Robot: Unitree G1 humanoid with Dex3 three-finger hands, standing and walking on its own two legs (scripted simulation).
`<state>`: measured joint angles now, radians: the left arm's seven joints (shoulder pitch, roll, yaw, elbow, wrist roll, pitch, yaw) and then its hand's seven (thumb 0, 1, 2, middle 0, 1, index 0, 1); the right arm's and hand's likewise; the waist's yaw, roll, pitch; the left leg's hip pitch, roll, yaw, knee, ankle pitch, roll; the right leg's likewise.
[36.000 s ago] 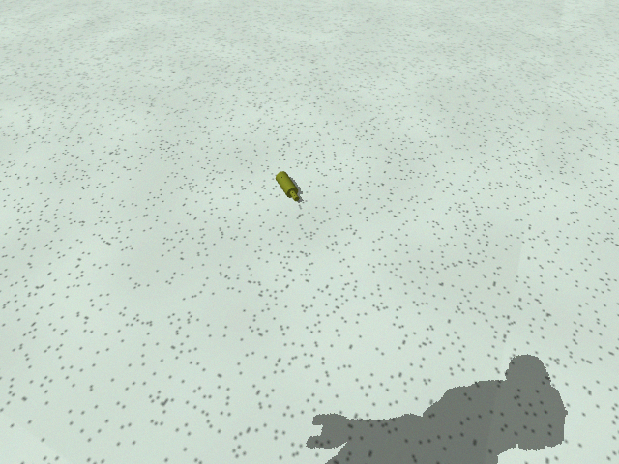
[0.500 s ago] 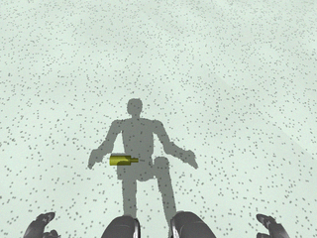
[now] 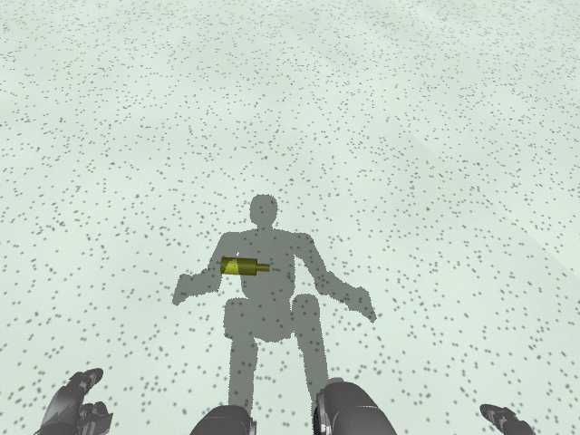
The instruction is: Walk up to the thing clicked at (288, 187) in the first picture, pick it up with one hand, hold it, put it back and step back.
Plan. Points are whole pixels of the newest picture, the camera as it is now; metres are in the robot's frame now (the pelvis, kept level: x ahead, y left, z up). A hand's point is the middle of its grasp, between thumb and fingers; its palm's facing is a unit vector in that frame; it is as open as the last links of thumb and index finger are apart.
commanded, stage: step back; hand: left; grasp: from above
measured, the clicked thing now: (245, 266) +0.64 +0.14 -0.72
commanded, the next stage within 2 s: none
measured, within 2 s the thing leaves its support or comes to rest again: neither
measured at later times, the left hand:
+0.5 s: hand out of the picture -0.07 +0.22 -0.13, palm faces -0.05 -0.90 -0.42, open 7.3 cm
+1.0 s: hand out of the picture -0.25 +0.22 -0.15, palm faces -0.05 -0.91 -0.41, open 7.3 cm
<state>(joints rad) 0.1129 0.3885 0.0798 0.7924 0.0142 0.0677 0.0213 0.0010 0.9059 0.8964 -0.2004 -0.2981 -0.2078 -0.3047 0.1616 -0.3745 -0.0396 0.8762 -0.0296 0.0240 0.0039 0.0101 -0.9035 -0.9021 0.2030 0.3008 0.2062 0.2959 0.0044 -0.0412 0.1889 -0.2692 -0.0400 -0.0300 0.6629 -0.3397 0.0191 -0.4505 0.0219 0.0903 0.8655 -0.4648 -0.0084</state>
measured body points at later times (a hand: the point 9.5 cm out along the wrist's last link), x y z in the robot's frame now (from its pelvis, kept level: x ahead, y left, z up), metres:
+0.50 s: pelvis -0.16 -0.04 +0.01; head -0.11 -0.06 +0.45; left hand -0.06 +0.27 -0.10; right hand -0.07 -0.37 -0.12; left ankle -0.14 +0.10 -0.65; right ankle -0.14 -0.16 -0.72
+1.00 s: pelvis -0.35 -0.05 -0.01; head -0.31 -0.06 +0.44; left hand -0.25 +0.27 -0.12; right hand -0.23 -0.37 -0.11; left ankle -0.21 +0.08 -0.72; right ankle -0.39 -0.18 -0.73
